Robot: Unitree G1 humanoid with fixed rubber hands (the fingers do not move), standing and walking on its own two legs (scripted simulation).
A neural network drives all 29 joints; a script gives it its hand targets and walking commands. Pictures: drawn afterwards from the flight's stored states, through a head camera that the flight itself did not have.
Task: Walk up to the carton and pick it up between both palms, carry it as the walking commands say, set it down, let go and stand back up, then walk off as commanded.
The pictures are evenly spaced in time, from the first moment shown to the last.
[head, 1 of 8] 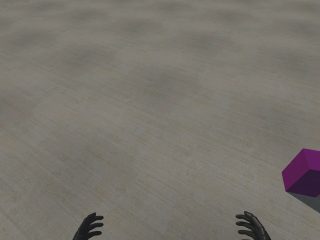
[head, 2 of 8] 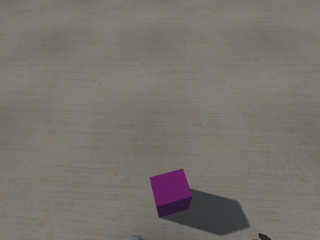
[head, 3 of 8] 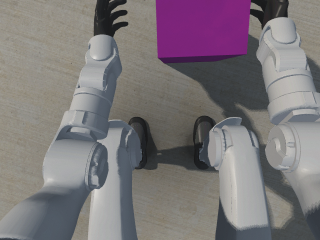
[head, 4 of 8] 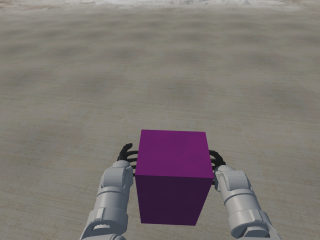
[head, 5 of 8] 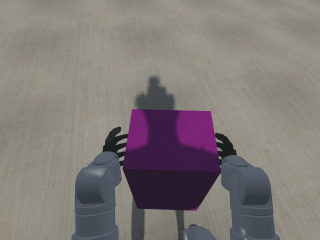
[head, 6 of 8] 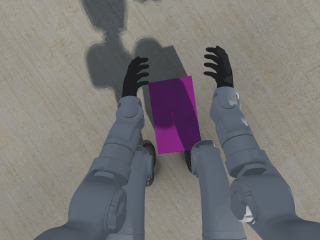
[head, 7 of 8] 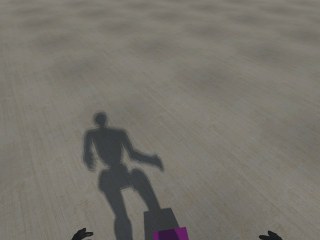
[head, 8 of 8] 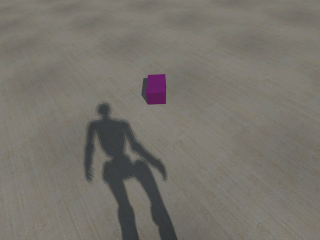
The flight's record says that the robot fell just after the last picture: no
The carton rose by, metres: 0.65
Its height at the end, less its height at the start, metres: -0.07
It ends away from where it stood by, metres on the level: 0.84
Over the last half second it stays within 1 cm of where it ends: yes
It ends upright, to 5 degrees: no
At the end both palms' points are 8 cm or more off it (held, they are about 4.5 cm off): yes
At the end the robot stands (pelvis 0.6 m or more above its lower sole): yes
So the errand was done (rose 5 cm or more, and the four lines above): no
